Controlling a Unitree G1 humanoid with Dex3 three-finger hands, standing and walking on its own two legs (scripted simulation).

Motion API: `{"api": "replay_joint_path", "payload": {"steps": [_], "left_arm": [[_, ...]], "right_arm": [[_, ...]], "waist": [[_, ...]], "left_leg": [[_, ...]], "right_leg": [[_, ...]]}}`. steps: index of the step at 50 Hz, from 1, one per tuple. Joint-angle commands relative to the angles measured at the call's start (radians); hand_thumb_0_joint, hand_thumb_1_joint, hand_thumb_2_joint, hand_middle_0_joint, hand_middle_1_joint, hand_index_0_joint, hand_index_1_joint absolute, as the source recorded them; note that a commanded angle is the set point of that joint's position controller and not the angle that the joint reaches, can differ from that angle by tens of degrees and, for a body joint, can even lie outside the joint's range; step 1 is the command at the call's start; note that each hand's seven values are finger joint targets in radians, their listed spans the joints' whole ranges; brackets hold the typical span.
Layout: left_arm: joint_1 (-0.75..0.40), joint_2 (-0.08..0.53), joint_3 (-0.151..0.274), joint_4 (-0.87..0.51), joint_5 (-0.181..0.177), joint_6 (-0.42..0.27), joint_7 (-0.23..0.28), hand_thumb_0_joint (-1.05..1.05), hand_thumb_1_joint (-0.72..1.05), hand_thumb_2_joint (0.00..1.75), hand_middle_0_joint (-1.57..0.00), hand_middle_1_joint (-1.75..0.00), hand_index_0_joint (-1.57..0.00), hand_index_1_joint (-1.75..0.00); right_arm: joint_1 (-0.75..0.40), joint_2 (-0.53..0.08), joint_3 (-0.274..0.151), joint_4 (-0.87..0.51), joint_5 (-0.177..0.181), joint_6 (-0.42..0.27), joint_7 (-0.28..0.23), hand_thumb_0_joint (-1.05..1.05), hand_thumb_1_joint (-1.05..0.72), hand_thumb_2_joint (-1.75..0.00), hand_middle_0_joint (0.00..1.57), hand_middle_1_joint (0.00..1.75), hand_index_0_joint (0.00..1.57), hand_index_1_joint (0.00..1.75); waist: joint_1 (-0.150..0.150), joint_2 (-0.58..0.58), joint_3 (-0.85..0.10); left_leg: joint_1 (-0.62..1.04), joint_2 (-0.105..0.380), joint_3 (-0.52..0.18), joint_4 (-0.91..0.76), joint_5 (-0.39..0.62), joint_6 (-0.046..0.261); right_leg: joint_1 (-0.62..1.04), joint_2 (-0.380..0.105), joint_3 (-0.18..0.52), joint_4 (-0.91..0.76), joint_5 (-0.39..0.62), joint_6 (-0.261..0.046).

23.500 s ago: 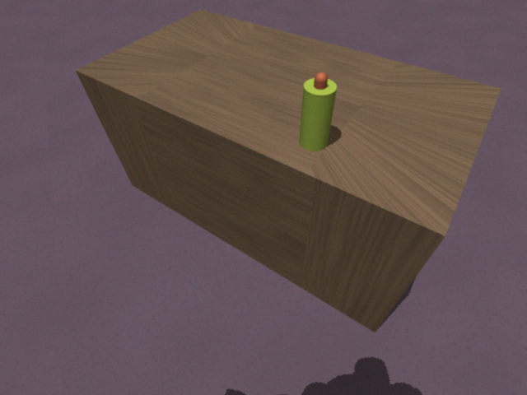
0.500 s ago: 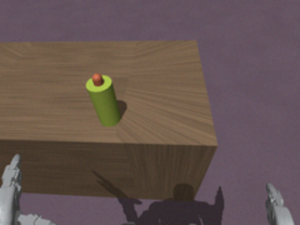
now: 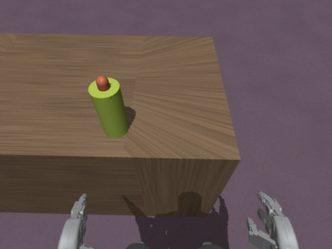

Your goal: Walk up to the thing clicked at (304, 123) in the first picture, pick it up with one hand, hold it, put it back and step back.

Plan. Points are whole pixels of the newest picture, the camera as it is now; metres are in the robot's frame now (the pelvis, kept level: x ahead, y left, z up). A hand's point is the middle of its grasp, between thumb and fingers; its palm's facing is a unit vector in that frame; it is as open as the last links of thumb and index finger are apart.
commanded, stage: home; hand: left
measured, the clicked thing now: (109, 106) +0.49 +0.19 +0.04
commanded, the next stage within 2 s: none
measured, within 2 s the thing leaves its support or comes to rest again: neither
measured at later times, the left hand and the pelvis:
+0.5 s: hand (100, 228) +0.18 +0.17 -0.05, palm faces +0.11 -0.97 -0.23, open 17.4 cm; pelvis +0.01 +0.00 +0.00, yaw +0 degrees
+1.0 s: hand (102, 229) +0.18 +0.17 -0.05, palm faces +0.11 -0.97 -0.23, open 17.3 cm; pelvis +0.01 +0.00 +0.00, yaw +0 degrees
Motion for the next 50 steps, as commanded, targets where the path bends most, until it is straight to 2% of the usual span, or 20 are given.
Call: {"api": "replay_joint_path", "payload": {"steps": [1,2,3,4,7,10,12,16,18,20,24,26,27,30,35,37,38,39,42,50], "left_arm": [[0.024,0.091,0.055,-0.127,0.002,-0.051,0.027,0.00,-0.55,0.05,-0.05,-0.05,-0.05,-0.05],[-0.027,0.139,0.085,-0.240,0.000,-0.056,0.032,0.00,-0.54,0.06,-0.05,-0.06,-0.05,-0.06],[-0.041,0.143,0.079,-0.243,0.001,-0.056,0.032,0.00,-0.55,0.05,-0.05,-0.05,-0.05,-0.05],[-0.020,0.132,0.066,-0.228,0.002,-0.053,0.031,0.00,-0.56,0.05,-0.05,-0.05,-0.05,-0.05],[0.037,0.077,0.031,-0.143,0.000,-0.037,0.028,0.00,-0.55,0.06,-0.05,-0.05,-0.05,-0.05],[-0.022,0.126,0.058,-0.217,0.003,-0.040,0.029,0.00,-0.52,0.07,-0.05,-0.06,-0.05,-0.06],[0.004,0.098,0.043,-0.183,0.004,-0.034,0.028,0.00,-0.54,0.06,-0.05,-0.05,-0.05,-0.05],[-0.048,0.134,0.068,-0.232,0.004,-0.038,0.031,0.00,-0.55,0.06,-0.05,-0.05,-0.05,-0.05],[-0.011,0.093,0.038,-0.181,0.003,-0.030,0.027,0.00,-0.55,0.06,-0.05,-0.05,-0.05,-0.05],[-0.044,0.134,0.072,-0.253,0.004,-0.039,0.031,0.00,-0.54,0.06,-0.05,-0.05,-0.05,-0.05],[0.015,0.089,0.038,-0.186,0.003,-0.030,0.026,0.00,-0.54,0.06,-0.05,-0.05,-0.05,-0.05],[-0.028,0.137,0.073,-0.255,0.006,-0.036,0.029,0.00,-0.54,0.06,-0.05,-0.05,-0.05,-0.06],[0.010,0.105,0.045,-0.191,0.007,-0.030,0.026,0.00,-0.55,0.06,-0.05,-0.05,-0.05,-0.05],[-0.007,0.124,0.069,-0.234,0.004,-0.036,0.030,0.00,-0.52,0.07,-0.05,-0.06,-0.05,-0.06],[-0.006,0.107,0.059,-0.217,0.004,-0.039,0.034,0.00,-0.53,0.07,-0.05,-0.06,-0.05,-0.06],[-0.043,0.135,0.067,-0.269,0.003,-0.044,0.037,0.00,-0.52,0.07,-0.05,-0.06,-0.05,-0.06],[-0.006,0.107,0.052,-0.211,0.004,-0.041,0.036,0.00,-0.55,0.06,-0.05,-0.05,-0.05,-0.05],[-0.021,0.116,0.055,-0.246,0.004,-0.043,0.037,0.00,-0.53,0.07,-0.05,-0.06,-0.05,-0.06],[0.012,0.095,0.043,-0.207,0.005,-0.042,0.037,0.00,-0.53,0.07,-0.05,-0.06,-0.05,-0.06],[-0.004,0.110,0.058,-0.228,0.005,-0.047,0.041,0.00,-0.53,0.07,-0.05,-0.06,-0.05,-0.06]], "right_arm": [[-0.041,-0.100,-0.048,-0.236,-0.009,-0.045,-0.015,0.00,-0.90,-0.90,0.20,0.30,0.20,0.30],[-0.013,-0.099,-0.050,-0.222,-0.009,-0.039,-0.017,0.00,-0.90,-0.90,0.20,0.30,0.20,0.30],[-0.002,-0.093,-0.042,-0.204,-0.011,-0.030,-0.018,0.00,-0.90,-0.90,0.20,0.30,0.20,0.30],[-0.005,-0.084,-0.029,-0.208,-0.012,-0.025,-0.018,0.00,-0.90,-0.90,0.20,0.30,0.20,0.30],[-0.023,-0.112,-0.056,-0.239,-0.013,-0.025,-0.018,0.00,-0.90,-0.90,0.20,0.30,0.20,0.30],[-0.002,-0.107,-0.047,-0.227,-0.010,-0.010,-0.014,0.00,-0.90,-0.90,0.20,0.30,0.20,0.30],[-0.004,-0.119,-0.066,-0.240,-0.011,-0.007,-0.014,0.00,-0.90,-0.90,0.20,0.30,0.20,0.30],[0.020,-0.110,-0.060,-0.238,-0.007,0.007,-0.015,0.00,-0.90,-0.90,0.20,0.30,0.20,0.30],[0.006,-0.114,-0.062,-0.268,-0.007,0.002,-0.015,0.00,-0.90,-0.90,0.20,0.30,0.20,0.30],[0.025,-0.101,-0.051,-0.250,-0.008,0.011,-0.016,0.00,-0.90,-0.90,0.20,0.30,0.20,0.30],[0.014,-0.105,-0.051,-0.274,-0.009,0.011,-0.015,0.00,-0.90,-0.90,0.20,0.30,0.20,0.30],[0.023,-0.097,-0.041,-0.262,-0.008,0.018,-0.016,0.00,-0.90,-0.90,0.20,0.30,0.20,0.30],[0.012,-0.106,-0.051,-0.269,-0.008,0.019,-0.016,0.00,-0.90,-0.90,0.20,0.30,0.20,0.30],[0.007,-0.098,-0.045,-0.272,-0.008,0.022,-0.016,0.00,-0.90,-0.90,0.20,0.30,0.20,0.30],[0.016,-0.108,-0.058,-0.285,-0.009,0.030,-0.016,0.00,-0.90,-0.90,0.20,0.30,0.20,0.30],[0.023,-0.109,-0.063,-0.269,-0.006,0.033,-0.018,0.00,-0.90,-0.90,0.20,0.30,0.20,0.30],[0.022,-0.108,-0.060,-0.293,-0.008,0.033,-0.018,0.00,-0.90,-0.90,0.20,0.30,0.20,0.30],[0.018,-0.109,-0.056,-0.289,-0.008,0.031,-0.019,0.00,-0.90,-0.90,0.20,0.30,0.20,0.30],[0.004,-0.105,-0.055,-0.307,-0.009,0.034,-0.018,0.00,-0.90,-0.90,0.20,0.30,0.20,0.30],[0.016,-0.105,-0.055,-0.301,-0.007,0.039,-0.017,0.00,-0.90,-0.90,0.20,0.30,0.20,0.30]], "waist": [[0.012,0.014,-0.099],[0.019,0.064,-0.145],[0.015,0.078,-0.136],[0.018,0.063,-0.127],[0.005,-0.010,-0.102],[0.007,0.029,-0.103],[-0.003,0.005,-0.110],[0.000,0.030,-0.112],[-0.014,-0.020,-0.102],[0.002,0.012,-0.128],[-0.004,-0.020,-0.128],[0.005,0.011,-0.141],[-0.003,-0.011,-0.112],[0.007,0.004,-0.102],[-0.001,0.016,-0.116],[-0.003,0.042,-0.128],[-0.012,0.001,-0.112],[-0.005,-0.004,-0.118],[-0.003,-0.018,-0.111],[0.000,0.002,-0.109]], "left_leg": [[0.062,-0.017,0.049,-0.179,0.181,0.021],[0.082,-0.019,0.053,-0.172,0.206,0.020],[0.082,-0.019,0.057,-0.169,0.214,0.019],[0.078,-0.018,0.054,-0.169,0.224,0.018],[0.055,-0.016,0.055,-0.154,0.218,0.025],[0.064,-0.018,0.059,-0.159,0.215,0.023],[0.074,-0.014,0.056,-0.159,0.234,0.021],[0.075,-0.015,0.054,-0.156,0.239,0.020],[0.073,-0.014,0.055,-0.152,0.221,0.024],[0.069,-0.020,0.058,-0.148,0.211,0.024],[0.062,-0.022,0.062,-0.130,0.243,0.027],[0.063,-0.025,0.067,-0.125,0.238,0.027],[0.052,-0.024,0.066,-0.131,0.220,0.027],[0.035,-0.025,0.065,-0.145,0.160,0.026],[0.045,-0.016,0.053,-0.156,0.171,0.022],[0.055,-0.021,0.060,-0.149,0.181,0.021],[0.049,-0.019,0.057,-0.141,0.191,0.024],[0.048,-0.020,0.060,-0.141,0.183,0.025],[0.035,-0.022,0.060,-0.139,0.170,0.026],[0.037,-0.019,0.058,-0.147,0.163,0.023]], "right_leg": [[0.085,0.025,-0.068,-0.137,0.164,-0.039],[0.096,0.025,-0.063,-0.131,0.191,-0.043],[0.088,0.023,-0.061,-0.131,0.197,-0.043],[0.087,0.026,-0.065,-0.128,0.202,-0.043],[0.086,0.025,-0.065,-0.136,0.206,-0.037],[0.072,0.025,-0.064,-0.135,0.203,-0.037],[0.071,0.030,-0.066,-0.125,0.222,-0.037],[0.065,0.027,-0.065,-0.122,0.221,-0.039],[0.061,0.028,-0.064,-0.131,0.212,-0.032],[0.066,0.021,-0.059,-0.129,0.206,-0.034],[0.076,0.020,-0.056,-0.126,0.249,-0.030],[0.075,0.016,-0.051,-0.128,0.247,-0.031],[0.059,0.019,-0.054,-0.131,0.226,-0.030],[0.055,0.019,-0.056,-0.139,0.162,-0.034],[0.052,0.028,-0.065,-0.115,0.165,-0.038],[0.046,0.025,-0.058,-0.117,0.178,-0.039],[0.050,0.026,-0.060,-0.121,0.189,-0.034],[0.049,0.026,-0.058,-0.122,0.185,-0.034],[0.047,0.023,-0.059,-0.128,0.172,-0.032],[0.041,0.027,-0.060,-0.119,0.159,-0.036]]}}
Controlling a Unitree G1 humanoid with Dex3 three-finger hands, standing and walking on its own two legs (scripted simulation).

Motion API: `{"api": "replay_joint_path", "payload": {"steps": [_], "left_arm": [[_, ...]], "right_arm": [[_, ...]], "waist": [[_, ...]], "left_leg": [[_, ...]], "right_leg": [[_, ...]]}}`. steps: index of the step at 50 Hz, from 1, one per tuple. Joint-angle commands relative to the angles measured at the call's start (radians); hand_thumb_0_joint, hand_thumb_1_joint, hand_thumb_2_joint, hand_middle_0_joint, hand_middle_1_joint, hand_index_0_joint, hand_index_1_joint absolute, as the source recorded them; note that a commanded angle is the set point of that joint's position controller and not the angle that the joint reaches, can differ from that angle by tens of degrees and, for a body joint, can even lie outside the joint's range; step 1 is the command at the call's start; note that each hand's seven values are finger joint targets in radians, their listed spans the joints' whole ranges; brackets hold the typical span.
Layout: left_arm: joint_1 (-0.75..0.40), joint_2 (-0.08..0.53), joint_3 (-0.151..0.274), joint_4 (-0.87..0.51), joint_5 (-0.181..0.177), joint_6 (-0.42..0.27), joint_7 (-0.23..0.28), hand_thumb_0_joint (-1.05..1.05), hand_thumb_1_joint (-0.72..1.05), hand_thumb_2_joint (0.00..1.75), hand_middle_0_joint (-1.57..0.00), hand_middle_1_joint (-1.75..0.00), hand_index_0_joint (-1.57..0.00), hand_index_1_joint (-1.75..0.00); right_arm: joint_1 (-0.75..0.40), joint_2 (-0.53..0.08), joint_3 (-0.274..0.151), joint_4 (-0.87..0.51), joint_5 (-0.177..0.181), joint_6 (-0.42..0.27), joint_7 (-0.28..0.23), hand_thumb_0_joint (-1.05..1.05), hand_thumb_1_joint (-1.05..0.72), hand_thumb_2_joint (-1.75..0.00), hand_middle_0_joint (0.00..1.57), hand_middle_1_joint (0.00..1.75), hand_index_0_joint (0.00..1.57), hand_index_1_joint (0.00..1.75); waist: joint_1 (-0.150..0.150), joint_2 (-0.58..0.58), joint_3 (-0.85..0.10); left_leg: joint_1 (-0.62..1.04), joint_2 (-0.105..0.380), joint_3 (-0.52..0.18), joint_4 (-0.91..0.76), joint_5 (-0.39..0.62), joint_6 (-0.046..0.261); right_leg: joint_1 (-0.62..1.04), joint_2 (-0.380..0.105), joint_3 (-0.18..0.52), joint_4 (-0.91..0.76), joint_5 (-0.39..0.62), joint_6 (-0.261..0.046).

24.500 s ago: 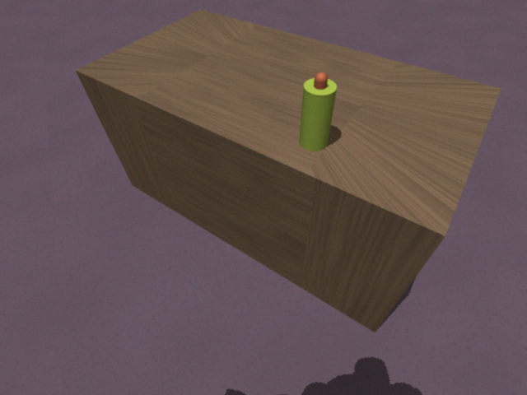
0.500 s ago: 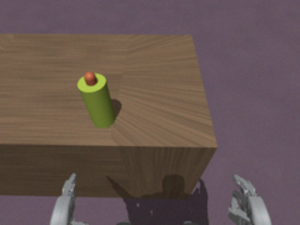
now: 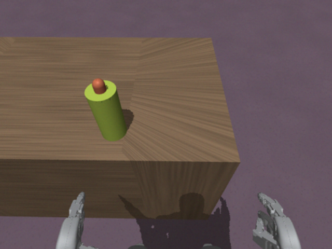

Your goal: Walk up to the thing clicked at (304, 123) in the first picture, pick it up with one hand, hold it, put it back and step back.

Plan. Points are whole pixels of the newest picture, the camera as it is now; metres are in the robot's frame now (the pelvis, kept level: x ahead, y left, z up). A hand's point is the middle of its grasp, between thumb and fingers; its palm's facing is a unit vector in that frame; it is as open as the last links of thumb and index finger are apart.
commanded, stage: home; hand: left
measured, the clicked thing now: (106, 109) +0.48 +0.20 +0.04
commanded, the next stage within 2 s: stand in 1.36 s
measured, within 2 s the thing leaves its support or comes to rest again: neither
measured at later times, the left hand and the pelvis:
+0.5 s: hand (98, 235) +0.17 +0.18 -0.04, palm faces +0.11 -0.97 -0.23, open 17.3 cm; pelvis +0.00 +0.00 +0.00, yaw +0 degrees
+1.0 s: hand (98, 237) +0.17 +0.18 -0.04, palm faces +0.12 -0.96 -0.24, open 17.3 cm; pelvis +0.00 +0.00 +0.00, yaw +0 degrees
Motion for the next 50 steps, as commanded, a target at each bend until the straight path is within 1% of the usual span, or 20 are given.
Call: {"api": "replay_joint_path", "payload": {"steps": [1,6,8,10,11,13,15,17,19,21,32,33,35,38,41,42,44,47,48,50], "left_arm": [[-0.005,0.097,0.064,-0.186,0.000,-0.063,0.017,0.00,-0.52,0.07,-0.05,-0.06,-0.05,-0.06],[-0.005,0.090,0.051,-0.174,0.001,-0.065,0.016,0.00,-0.53,0.07,-0.05,-0.06,-0.05,-0.06],[-0.028,0.111,0.067,-0.221,-0.002,-0.070,0.016,0.00,-0.52,0.07,-0.05,-0.06,-0.05,-0.06],[0.015,0.075,0.045,-0.149,-0.001,-0.063,0.014,0.00,-0.53,0.07,-0.05,-0.06,-0.05,-0.06],[-0.007,0.103,0.070,-0.211,-0.001,-0.069,0.016,0.00,-0.51,0.08,-0.05,-0.06,-0.05,-0.06],[-0.007,0.111,0.069,-0.205,0.002,-0.072,0.017,0.00,-0.53,0.07,-0.05,-0.06,-0.05,-0.06],[0.011,0.080,0.051,-0.174,0.001,-0.068,0.015,0.00,-0.53,0.07,-0.05,-0.06,-0.05,-0.06],[-0.039,0.123,0.074,-0.242,0.002,-0.078,0.019,0.00,-0.51,0.08,-0.05,-0.06,-0.05,-0.06],[0.029,0.071,0.047,-0.153,0.002,-0.067,0.014,0.00,-0.54,0.06,-0.05,-0.06,-0.05,-0.06],[-0.020,0.102,0.061,-0.199,0.002,-0.073,0.017,0.00,-0.54,0.06,-0.05,-0.06,-0.05,-0.06],[-0.017,0.092,0.054,-0.189,0.001,-0.075,0.019,0.00,-0.52,0.07,-0.05,-0.06,-0.05,-0.06],[-0.013,0.083,0.053,-0.172,0.003,-0.073,0.019,0.00,-0.53,0.07,-0.05,-0.06,-0.05,-0.06],[-0.042,0.121,0.075,-0.230,0.001,-0.081,0.023,0.00,-0.52,0.07,-0.05,-0.06,-0.05,-0.06],[-0.008,0.086,0.047,-0.178,0.002,-0.076,0.020,0.00,-0.51,0.08,-0.05,-0.06,-0.05,-0.06],[-0.008,0.092,0.054,-0.187,0.001,-0.078,0.020,0.00,-0.53,0.06,-0.05,-0.06,-0.05,-0.06],[0.033,0.118,0.088,-0.215,0.007,-0.068,0.038,0.00,-0.53,0.07,-0.05,-0.06,-0.05,-0.06],[0.014,0.121,0.064,-0.268,0.004,-0.054,0.044,0.00,-0.49,0.09,-0.05,-0.06,-0.05,-0.06],[0.049,0.075,0.026,-0.167,0.009,-0.033,0.055,0.00,-0.52,0.07,-0.05,-0.06,-0.05,-0.06],[-0.008,0.116,0.058,-0.252,0.007,-0.037,0.059,0.00,-0.51,0.08,-0.05,-0.06,-0.05,-0.06],[0.010,0.116,0.057,-0.238,0.011,-0.027,0.064,0.00,-0.55,0.06,-0.05,-0.06,-0.05,-0.06]], "right_arm": [[-0.017,-0.091,-0.063,-0.201,-0.007,-0.054,-0.013,0.00,-0.90,-0.90,0.20,0.30,0.20,0.30],[-0.008,-0.090,-0.060,-0.196,-0.007,-0.048,-0.015,0.00,-0.90,-0.90,0.20,0.30,0.20,0.30],[-0.013,-0.088,-0.056,-0.192,-0.007,-0.048,-0.015,0.00,-0.90,-0.90,0.20,0.30,0.20,0.30],[-0.025,-0.100,-0.066,-0.212,-0.007,-0.049,-0.013,0.00,-0.90,-0.90,0.20,0.30,0.20,0.30],[-0.012,-0.091,-0.061,-0.213,-0.008,-0.045,-0.013,0.00,-0.90,-0.90,0.20,0.30,0.20,0.30],[-0.015,-0.093,-0.064,-0.195,-0.006,-0.039,-0.013,0.00,-0.90,-0.90,0.20,0.30,0.20,0.30],[-0.012,-0.089,-0.058,-0.207,-0.009,-0.043,-0.011,0.00,-0.90,-0.90,0.20,0.30,0.20,0.30],[-0.001,-0.088,-0.061,-0.194,-0.007,-0.040,-0.013,0.00,-0.90,-0.90,0.20,0.30,0.20,0.30],[-0.008,-0.100,-0.072,-0.220,-0.009,-0.043,-0.011,0.00,-0.90,-0.90,0.20,0.30,0.20,0.30],[-0.002,-0.089,-0.060,-0.200,-0.007,-0.038,-0.011,0.00,-0.90,-0.90,0.20,0.30,0.20,0.30],[-0.019,-0.093,-0.062,-0.206,-0.007,-0.039,-0.010,0.00,-0.90,-0.90,0.20,0.30,0.20,0.30],[-0.012,-0.098,-0.069,-0.217,-0.009,-0.041,-0.010,0.00,-0.90,-0.90,0.20,0.30,0.20,0.30],[-0.014,-0.092,-0.066,-0.195,-0.005,-0.038,-0.011,0.00,-0.90,-0.90,0.20,0.30,0.20,0.30],[-0.013,-0.099,-0.065,-0.216,-0.006,-0.041,-0.012,0.00,-0.90,-0.90,0.20,0.30,0.20,0.30],[-0.015,-0.092,-0.061,-0.217,-0.006,-0.041,-0.012,0.00,-0.90,-0.90,0.20,0.30,0.20,0.30],[-0.106,-0.148,-0.069,0.047,0.000,-0.050,-0.020,0.00,-0.90,-0.90,0.20,0.30,0.20,0.30],[-0.101,-0.132,-0.057,0.017,0.005,-0.075,-0.029,0.00,-0.90,-0.90,0.20,0.30,0.20,0.30],[-0.140,-0.129,-0.053,0.101,0.002,-0.095,-0.036,0.00,-0.90,-0.90,0.20,0.30,0.20,0.30],[-0.142,-0.132,-0.057,0.125,0.002,-0.101,-0.038,0.00,-0.90,-0.90,0.20,0.30,0.20,0.30],[-0.169,-0.135,-0.058,0.151,-0.002,-0.112,-0.042,0.00,-0.90,-0.90,0.20,0.30,0.20,0.30]], "waist": [[0.002,-0.004,-0.093],[-0.008,-0.010,-0.076],[0.001,-0.001,-0.081],[-0.005,-0.031,-0.070],[0.002,0.000,-0.108],[0.009,0.009,-0.083],[-0.004,-0.002,-0.078],[0.000,0.015,-0.099],[-0.007,-0.016,-0.090],[-0.004,0.013,-0.087],[0.001,0.009,-0.049],[-0.009,-0.013,-0.063],[0.007,0.033,-0.067],[-0.008,-0.025,-0.065],[0.000,-0.014,-0.074],[0.000,-0.014,-0.101],[-0.012,0.004,-0.114],[-0.031,-0.005,-0.040],[-0.024,0.039,-0.050],[-0.026,0.025,-0.070]], "left_leg": [[0.073,-0.023,0.054,-0.167,0.208,0.028],[0.071,-0.026,0.061,-0.158,0.218,0.030],[0.064,-0.028,0.064,-0.152,0.216,0.031],[0.059,-0.025,0.061,-0.157,0.212,0.032],[0.069,-0.027,0.062,-0.150,0.224,0.031],[0.066,-0.026,0.061,-0.163,0.218,0.028],[0.066,-0.023,0.058,-0.162,0.215,0.028],[0.078,-0.026,0.060,-0.159,0.215,0.028],[0.071,-0.022,0.057,-0.154,0.241,0.029],[0.073,-0.022,0.056,-0.158,0.239,0.027],[0.051,-0.027,0.062,-0.179,0.148,0.028],[0.055,-0.022,0.057,-0.179,0.147,0.029],[0.060,-0.024,0.057,-0.184,0.150,0.026],[0.059,-0.025,0.061,-0.169,0.162,0.032],[0.056,-0.026,0.061,-0.170,0.156,0.031],[0.082,-0.018,0.026,-0.162,0.168,0.029],[0.095,-0.024,0.041,-0.150,0.213,0.030],[0.081,-0.020,0.047,-0.148,0.212,0.032],[0.091,-0.015,0.044,-0.157,0.209,0.029],[0.102,-0.015,0.038,-0.153,0.221,0.030]], "right_leg": [[0.089,0.022,-0.062,-0.148,0.205,-0.031],[0.076,0.021,-0.056,-0.153,0.221,-0.028],[0.084,0.016,-0.052,-0.156,0.223,-0.028],[0.081,0.020,-0.057,-0.155,0.216,-0.026],[0.093,0.017,-0.054,-0.153,0.231,-0.029],[0.080,0.021,-0.058,-0.146,0.215,-0.032],[0.078,0.024,-0.061,-0.146,0.214,-0.031],[0.083,0.021,-0.056,-0.146,0.217,-0.032],[0.086,0.023,-0.060,-0.139,0.240,-0.030],[0.082,0.023,-0.061,-0.139,0.234,-0.032],[0.056,0.023,-0.061,-0.159,0.150,-0.032],[0.058,0.025,-0.063,-0.154,0.150,-0.031],[0.064,0.022,-0.061,-0.151,0.149,-0.036],[0.062,0.022,-0.058,-0.156,0.167,-0.030],[0.068,0.020,-0.057,-0.160,0.157,-0.030],[0.094,0.041,-0.068,-0.151,0.176,-0.034],[0.111,0.034,-0.060,-0.167,0.226,-0.034],[0.083,0.035,-0.063,-0.175,0.233,-0.030],[0.082,0.036,-0.066,-0.169,0.223,-0.036],[0.098,0.036,-0.072,-0.176,0.231,-0.033]]}}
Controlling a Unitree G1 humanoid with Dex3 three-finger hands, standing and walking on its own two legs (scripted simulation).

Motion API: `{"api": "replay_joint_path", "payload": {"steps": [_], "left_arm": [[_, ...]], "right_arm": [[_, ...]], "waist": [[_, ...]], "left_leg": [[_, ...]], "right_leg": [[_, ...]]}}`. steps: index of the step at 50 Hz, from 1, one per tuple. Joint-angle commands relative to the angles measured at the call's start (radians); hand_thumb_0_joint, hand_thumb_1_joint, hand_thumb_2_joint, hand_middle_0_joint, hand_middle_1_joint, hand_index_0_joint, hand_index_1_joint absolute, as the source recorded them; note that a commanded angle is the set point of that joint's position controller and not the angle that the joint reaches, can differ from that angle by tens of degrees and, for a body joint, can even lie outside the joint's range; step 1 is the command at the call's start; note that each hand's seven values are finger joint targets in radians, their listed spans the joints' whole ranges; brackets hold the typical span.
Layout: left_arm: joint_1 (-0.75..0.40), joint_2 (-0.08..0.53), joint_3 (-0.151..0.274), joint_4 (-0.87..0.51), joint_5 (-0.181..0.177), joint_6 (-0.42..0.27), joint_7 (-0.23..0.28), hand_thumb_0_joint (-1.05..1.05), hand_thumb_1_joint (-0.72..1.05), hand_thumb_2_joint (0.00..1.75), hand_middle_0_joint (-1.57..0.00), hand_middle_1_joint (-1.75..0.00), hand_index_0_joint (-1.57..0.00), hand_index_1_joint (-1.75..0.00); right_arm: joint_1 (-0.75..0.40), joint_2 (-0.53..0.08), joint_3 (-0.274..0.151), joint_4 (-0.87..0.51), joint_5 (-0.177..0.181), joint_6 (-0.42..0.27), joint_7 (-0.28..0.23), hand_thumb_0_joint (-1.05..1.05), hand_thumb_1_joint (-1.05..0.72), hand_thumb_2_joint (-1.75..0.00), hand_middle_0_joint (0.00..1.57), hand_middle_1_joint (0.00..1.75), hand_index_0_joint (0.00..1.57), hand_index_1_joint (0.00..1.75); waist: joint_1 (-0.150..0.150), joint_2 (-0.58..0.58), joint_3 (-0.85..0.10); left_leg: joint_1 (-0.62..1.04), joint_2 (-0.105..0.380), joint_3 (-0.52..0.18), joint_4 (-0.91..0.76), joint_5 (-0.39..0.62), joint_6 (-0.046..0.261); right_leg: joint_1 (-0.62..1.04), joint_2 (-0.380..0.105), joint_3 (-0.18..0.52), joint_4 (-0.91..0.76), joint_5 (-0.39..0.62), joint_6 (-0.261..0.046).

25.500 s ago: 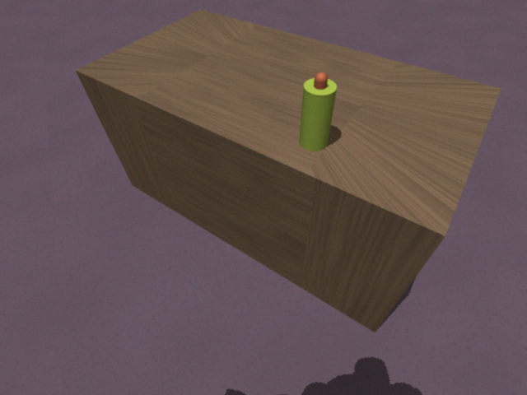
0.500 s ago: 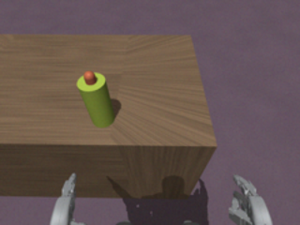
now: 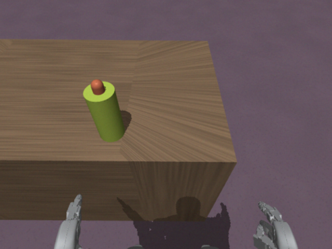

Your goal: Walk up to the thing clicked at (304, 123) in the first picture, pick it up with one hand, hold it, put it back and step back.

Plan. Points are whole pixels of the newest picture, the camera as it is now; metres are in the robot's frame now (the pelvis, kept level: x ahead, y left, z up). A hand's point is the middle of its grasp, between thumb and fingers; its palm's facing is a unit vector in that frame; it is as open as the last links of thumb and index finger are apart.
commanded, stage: home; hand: left
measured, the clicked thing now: (105, 109) +0.48 +0.20 +0.04
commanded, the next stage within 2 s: stand in 0.36 s
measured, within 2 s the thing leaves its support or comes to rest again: neither
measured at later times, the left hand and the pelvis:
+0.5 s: hand out of the picture +0.04 +0.25 -0.11, palm faces -0.02 -0.93 -0.37, open 17.5 cm; pelvis -0.01 -0.01 +0.04, yaw +1 degrees
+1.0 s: hand out of the picture +0.04 +0.25 -0.09, palm faces +0.01 -0.94 -0.35, open 8.1 cm; pelvis -0.01 -0.01 +0.07, yaw +1 degrees
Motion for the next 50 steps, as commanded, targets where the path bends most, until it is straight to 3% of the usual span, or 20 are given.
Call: {"api": "replay_joint_path", "payload": {"steps": [1,2,3,5,8,14,18,23,25,26,28,30,34,38,41,50], "left_arm": [[-0.020,0.105,0.063,-0.205,0.003,-0.036,0.026,0.00,-0.55,0.06,-0.05,-0.06,-0.05,-0.06],[-0.196,0.284,0.110,0.146,0.140,-0.072,-0.018,0.00,-0.60,0.03,-0.04,-0.05,-0.04,-0.05],[-0.163,0.285,0.121,0.272,0.137,-0.092,-0.044,0.00,-0.54,0.06,-0.05,-0.06,-0.05,-0.06],[-0.155,0.279,0.091,0.333,0.111,-0.115,-0.072,0.00,-0.53,0.07,-0.05,-0.06,-0.05,-0.06],[-0.222,0.279,0.082,0.449,0.075,-0.128,-0.095,0.00,-0.53,0.06,-0.05,-0.06,-0.05,-0.06],[-0.270,0.297,0.085,0.649,0.067,-0.130,-0.093,0.00,-0.58,0.04,-0.05,-0.05,-0.05,-0.05],[-0.296,0.332,0.089,0.752,0.062,-0.134,-0.090,0.00,-0.58,0.04,-0.05,-0.05,-0.05,-0.05],[-0.314,0.344,0.081,0.860,0.054,-0.126,-0.090,0.00,-0.55,0.05,-0.05,-0.05,-0.05,-0.05],[-0.323,0.346,0.077,0.897,0.050,-0.122,-0.090,0.00,-0.39,0.21,-0.20,-0.21,-0.20,-0.21],[-0.324,0.340,0.075,0.915,0.044,-0.120,-0.090,0.00,-0.31,0.29,-0.20,-0.29,-0.20,-0.29],[-0.313,0.332,0.071,0.952,0.040,-0.117,-0.092,0.00,-0.15,0.45,-0.20,-0.30,-0.20,-0.30],[-0.322,0.332,0.068,0.981,0.038,-0.117,-0.092,0.00,0.01,0.61,-0.20,-0.30,-0.20,-0.30],[-0.337,0.330,0.063,1.032,0.039,-0.113,-0.095,0.00,0.33,0.90,-0.20,-0.30,-0.20,-0.30],[-0.351,0.325,0.059,1.067,0.037,-0.114,-0.100,0.00,0.65,0.90,-0.20,-0.30,-0.20,-0.30],[-0.375,0.326,0.057,1.085,0.038,-0.119,-0.098,0.00,0.89,0.90,-0.20,-0.30,-0.20,-0.30],[-0.415,0.335,0.058,1.118,0.035,-0.115,-0.097,0.00,0.90,0.90,-0.20,-0.30,-0.20,-0.30]], "right_arm": [[-0.072,-0.112,-0.063,-0.090,-0.009,-0.087,-0.024,0.00,-0.90,-0.90,0.20,0.30,0.20,0.30],[-0.137,-0.254,-0.098,0.182,-0.147,-0.087,0.016,0.00,-0.90,-0.90,0.20,0.30,0.20,0.30],[-0.122,-0.259,-0.111,0.223,-0.156,-0.086,0.035,0.00,-0.90,-0.90,0.20,0.30,0.20,0.30],[-0.164,-0.278,-0.110,0.241,-0.131,-0.097,0.059,0.00,-0.90,-0.90,0.20,0.30,0.20,0.30],[-0.182,-0.257,-0.106,0.315,-0.089,-0.105,0.090,0.00,-0.90,-0.90,0.20,0.30,0.20,0.30],[-0.205,-0.266,-0.107,0.443,-0.091,-0.102,0.095,0.00,-0.90,-0.90,0.20,0.30,0.20,0.30],[-0.184,-0.265,-0.102,0.525,-0.080,-0.099,0.092,0.00,-0.90,-0.90,0.20,0.30,0.20,0.30],[-0.188,-0.280,-0.095,0.617,-0.075,-0.088,0.092,0.00,-0.90,-0.90,0.20,0.30,0.20,0.30],[-0.190,-0.280,-0.090,0.648,-0.074,-0.087,0.091,0.00,-0.90,-0.90,0.20,0.30,0.20,0.30],[-0.183,-0.281,-0.085,0.666,-0.077,-0.089,0.091,0.00,-0.90,-0.90,0.20,0.30,0.20,0.30],[-0.205,-0.295,-0.082,0.692,-0.073,-0.091,0.091,0.00,-0.90,-0.90,0.20,0.30,0.20,0.30],[-0.202,-0.295,-0.074,0.713,-0.073,-0.094,0.089,0.00,-0.90,-0.90,0.20,0.30,0.20,0.30],[-0.226,-0.298,-0.069,0.749,-0.066,-0.094,0.087,0.00,-0.90,-0.90,0.20,0.30,0.20,0.30],[-0.225,-0.298,-0.065,0.783,-0.063,-0.094,0.088,0.00,-0.90,-0.90,0.20,0.30,0.20,0.30],[-0.236,-0.289,-0.062,0.793,-0.060,-0.095,0.089,0.00,-0.90,-0.90,0.20,0.30,0.20,0.30],[-0.258,-0.293,-0.056,0.821,-0.059,-0.091,0.088,0.00,-0.90,-0.90,0.20,0.30,0.20,0.30]], "waist": [[-0.012,0.009,-0.066],[0.006,0.004,0.097],[0.001,-0.015,0.027],[0.021,0.020,0.035],[0.022,-0.047,0.012],[0.031,0.026,0.077],[0.011,-0.024,0.080],[0.008,-0.018,0.127],[0.006,-0.019,0.140],[0.008,-0.001,0.143],[0.020,0.026,0.170],[0.019,0.019,0.153],[0.020,0.014,0.176],[0.020,0.022,0.180],[0.015,-0.013,0.164],[0.018,-0.016,0.157]], "left_leg": [[0.087,-0.027,0.052,-0.169,0.217,0.036],[0.203,0.004,-0.008,-0.216,0.280,0.075],[0.240,0.002,-0.007,-0.201,0.288,0.093],[0.241,0.017,-0.075,-0.227,0.292,0.122],[0.249,0.007,-0.063,-0.246,0.265,0.112],[0.265,0.025,-0.101,-0.340,0.220,0.115],[0.332,0.010,-0.068,-0.347,0.284,0.097],[0.373,0.019,-0.076,-0.438,0.210,0.091],[0.388,0.027,-0.084,-0.486,0.200,0.087],[0.386,0.038,-0.095,-0.523,0.215,0.087],[0.385,0.044,-0.103,-0.569,0.198,0.079],[0.395,0.056,-0.105,-0.600,0.261,0.076],[0.431,0.054,-0.097,-0.648,0.220,0.063],[0.451,0.058,-0.090,-0.675,0.228,0.058],[0.491,0.054,-0.072,-0.661,0.310,0.055],[0.514,0.064,-0.061,-0.696,0.357,0.052]], "right_leg": [[0.070,0.022,-0.057,-0.167,0.216,-0.028],[0.146,-0.032,0.012,-0.191,0.236,-0.091],[0.179,-0.044,0.042,-0.199,0.252,-0.101],[0.187,-0.038,0.056,-0.184,0.223,-0.121],[0.244,-0.045,0.067,-0.219,0.252,-0.116],[0.276,-0.042,0.078,-0.274,0.223,-0.102],[0.310,-0.076,0.113,-0.353,0.280,-0.109],[0.333,-0.087,0.120,-0.471,0.192,-0.096],[0.354,-0.088,0.114,-0.502,0.194,-0.089],[0.380,-0.081,0.099,-0.498,0.222,-0.083],[0.408,-0.078,0.088,-0.527,0.218,-0.076],[0.465,-0.083,0.079,-0.535,0.286,-0.071],[0.474,-0.086,0.074,-0.596,0.247,-0.062],[0.495,-0.092,0.073,-0.628,0.254,-0.058],[0.503,-0.102,0.077,-0.652,0.303,-0.053],[0.536,-0.109,0.069,-0.677,0.355,-0.042]]}}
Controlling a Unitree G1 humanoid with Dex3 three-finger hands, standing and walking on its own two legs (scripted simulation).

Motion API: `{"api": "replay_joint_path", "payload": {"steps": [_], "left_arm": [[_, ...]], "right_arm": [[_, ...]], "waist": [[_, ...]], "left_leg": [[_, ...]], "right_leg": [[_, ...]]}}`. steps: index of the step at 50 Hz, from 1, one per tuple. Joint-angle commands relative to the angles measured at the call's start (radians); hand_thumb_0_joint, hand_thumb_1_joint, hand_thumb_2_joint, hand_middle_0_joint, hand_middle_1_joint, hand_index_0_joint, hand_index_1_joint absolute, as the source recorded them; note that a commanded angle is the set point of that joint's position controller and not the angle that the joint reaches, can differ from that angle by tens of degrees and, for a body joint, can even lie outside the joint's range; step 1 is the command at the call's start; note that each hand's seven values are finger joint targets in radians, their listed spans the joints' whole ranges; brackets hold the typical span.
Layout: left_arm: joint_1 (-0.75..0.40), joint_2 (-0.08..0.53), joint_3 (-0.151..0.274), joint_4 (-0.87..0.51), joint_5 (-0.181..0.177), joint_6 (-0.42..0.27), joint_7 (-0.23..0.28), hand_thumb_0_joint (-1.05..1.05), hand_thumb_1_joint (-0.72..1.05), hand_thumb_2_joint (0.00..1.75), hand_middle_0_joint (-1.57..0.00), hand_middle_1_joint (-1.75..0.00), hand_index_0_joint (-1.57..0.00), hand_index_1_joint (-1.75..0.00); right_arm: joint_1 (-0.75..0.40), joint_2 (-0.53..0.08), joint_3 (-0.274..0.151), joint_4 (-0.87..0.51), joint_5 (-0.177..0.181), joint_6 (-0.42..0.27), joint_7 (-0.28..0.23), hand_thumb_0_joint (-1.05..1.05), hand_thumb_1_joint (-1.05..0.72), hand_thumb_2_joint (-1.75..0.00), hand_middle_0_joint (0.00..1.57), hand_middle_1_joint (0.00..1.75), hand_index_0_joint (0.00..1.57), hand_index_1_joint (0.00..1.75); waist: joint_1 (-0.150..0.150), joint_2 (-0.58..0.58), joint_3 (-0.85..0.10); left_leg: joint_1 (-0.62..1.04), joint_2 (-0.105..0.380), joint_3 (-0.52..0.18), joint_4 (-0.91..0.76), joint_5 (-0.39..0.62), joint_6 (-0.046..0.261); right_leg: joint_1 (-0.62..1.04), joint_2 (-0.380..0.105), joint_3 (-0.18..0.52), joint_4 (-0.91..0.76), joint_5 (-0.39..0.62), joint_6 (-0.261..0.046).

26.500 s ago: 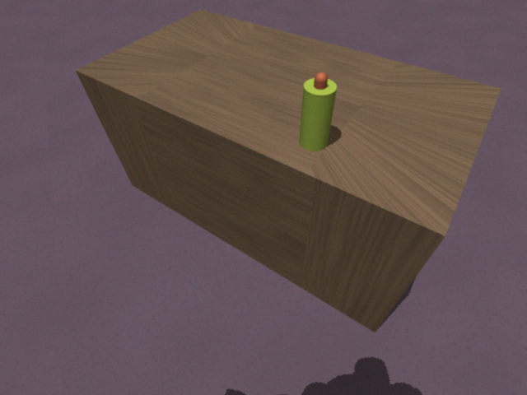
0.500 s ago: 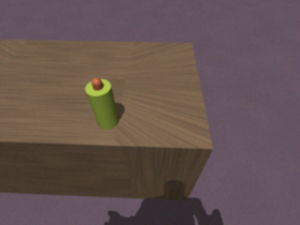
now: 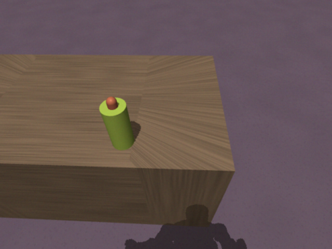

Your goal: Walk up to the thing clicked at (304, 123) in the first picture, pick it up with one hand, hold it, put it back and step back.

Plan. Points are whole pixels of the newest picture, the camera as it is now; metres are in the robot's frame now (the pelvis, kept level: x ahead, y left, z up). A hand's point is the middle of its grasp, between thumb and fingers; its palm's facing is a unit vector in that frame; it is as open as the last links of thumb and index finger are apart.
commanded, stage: stand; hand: left
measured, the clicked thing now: (117, 122) +0.49 +0.19 -0.02
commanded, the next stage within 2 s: step back in 1.98 s
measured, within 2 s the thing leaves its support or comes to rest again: neither
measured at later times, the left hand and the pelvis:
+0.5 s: hand out of the picture +0.07 +0.25 -0.16, palm faces -0.03 -0.94 -0.33, open 7.4 cm; pelvis +0.01 +0.00 +0.00, yaw -1 degrees
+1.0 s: hand out of the picture +0.08 +0.25 -0.16, palm faces -0.03 -0.94 -0.34, open 7.4 cm; pelvis +0.02 +0.01 +0.00, yaw -1 degrees
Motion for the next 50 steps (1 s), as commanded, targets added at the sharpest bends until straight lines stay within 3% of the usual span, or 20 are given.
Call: {"api": "replay_joint_path", "payload": {"steps": [1,8,19,26,31,34,41,46,50], "left_arm": [[-0.042,0.208,0.040,-0.040,-0.005,-0.022,0.018,0.00,0.90,0.90,-0.20,-0.30,-0.20,-0.30],[-0.061,0.220,0.042,-0.036,-0.003,-0.016,0.015,0.00,0.90,0.90,-0.20,-0.30,-0.20,-0.30],[-0.060,0.214,0.042,-0.034,-0.008,-0.020,0.012,0.00,0.90,0.90,-0.20,-0.30,-0.20,-0.30],[-0.067,0.218,0.043,-0.038,-0.008,-0.013,0.009,0.00,0.90,0.90,-0.20,-0.30,-0.20,-0.30],[-0.055,0.213,0.041,-0.043,-0.007,-0.014,0.010,0.00,0.90,0.90,-0.20,-0.30,-0.20,-0.30],[-0.059,0.218,0.042,-0.044,-0.011,-0.013,0.009,0.00,0.90,0.90,-0.20,-0.30,-0.20,-0.30],[-0.061,0.219,0.041,-0.051,-0.011,-0.014,0.010,0.00,0.90,0.90,-0.20,-0.30,-0.20,-0.30],[-0.055,0.221,0.042,-0.054,-0.010,-0.013,0.008,0.00,0.90,0.90,-0.20,-0.30,-0.20,-0.30],[-0.060,0.221,0.042,-0.058,-0.012,-0.017,0.009,0.00,0.90,0.90,-0.20,-0.30,-0.20,-0.30]], "right_arm": [[-0.031,-0.191,-0.036,-0.045,-0.002,-0.014,-0.016,0.00,-0.90,-0.90,0.20,0.30,0.20,0.30],[-0.039,-0.200,-0.039,-0.037,-0.002,-0.008,-0.014,0.00,-0.90,-0.90,0.20,0.30,0.20,0.30],[-0.045,-0.212,-0.036,-0.037,0.001,-0.016,-0.013,0.00,-0.90,-0.90,0.20,0.30,0.20,0.30],[-0.043,-0.215,-0.033,-0.036,0.002,-0.016,-0.014,0.00,-0.90,-0.90,0.20,0.30,0.20,0.30],[-0.049,-0.227,-0.037,-0.042,0.003,-0.019,-0.015,0.00,-0.90,-0.90,0.20,0.30,0.20,0.30],[-0.041,-0.223,-0.034,-0.037,0.003,-0.018,-0.015,0.00,-0.90,-0.90,0.20,0.30,0.20,0.30],[-0.050,-0.224,-0.035,-0.044,0.004,-0.017,-0.013,0.00,-0.90,-0.90,0.20,0.30,0.20,0.30],[-0.053,-0.225,-0.033,-0.045,0.004,-0.016,-0.013,0.00,-0.90,-0.90,0.20,0.30,0.20,0.30],[-0.054,-0.227,-0.032,-0.049,0.006,-0.017,-0.011,0.00,-0.90,-0.90,0.20,0.30,0.20,0.30]], "waist": [[-0.002,-0.026,-0.038],[-0.005,-0.010,-0.020],[-0.004,-0.014,-0.075],[-0.007,-0.010,-0.050],[-0.005,-0.015,-0.083],[-0.008,-0.013,-0.072],[-0.009,-0.025,-0.086],[-0.008,-0.014,-0.075],[-0.008,-0.019,-0.086]], "left_leg": [[-0.012,0.074,-0.065,-0.096,0.058,0.052],[-0.037,0.072,-0.061,-0.115,-0.008,0.049],[0.013,0.086,-0.053,-0.106,0.112,0.057],[-0.005,0.082,-0.057,-0.135,0.065,0.047],[0.027,0.089,-0.055,-0.113,0.144,0.053],[0.016,0.086,-0.050,-0.121,0.126,0.052],[0.038,0.090,-0.048,-0.108,0.187,0.051],[0.027,0.087,-0.047,-0.116,0.145,0.049],[0.038,0.092,-0.051,-0.111,0.194,0.050]], "right_leg": [[0.009,-0.094,0.085,-0.095,0.066,-0.034],[-0.006,-0.091,0.091,-0.120,-0.019,-0.036],[0.039,-0.102,0.084,-0.109,0.130,-0.032],[0.026,-0.094,0.079,-0.109,0.068,-0.030],[0.038,-0.100,0.076,-0.103,0.148,-0.030],[0.041,-0.102,0.080,-0.104,0.143,-0.030],[0.045,-0.103,0.074,-0.102,0.181,-0.029],[0.044,-0.104,0.078,-0.110,0.160,-0.031],[0.056,-0.105,0.074,-0.104,0.195,-0.029]]}}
